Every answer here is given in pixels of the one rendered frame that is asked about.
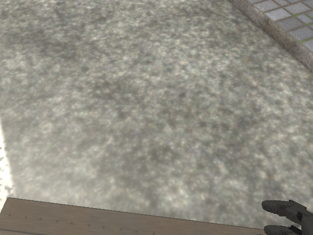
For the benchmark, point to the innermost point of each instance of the robot right hand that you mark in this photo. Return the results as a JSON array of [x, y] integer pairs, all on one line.
[[293, 211]]

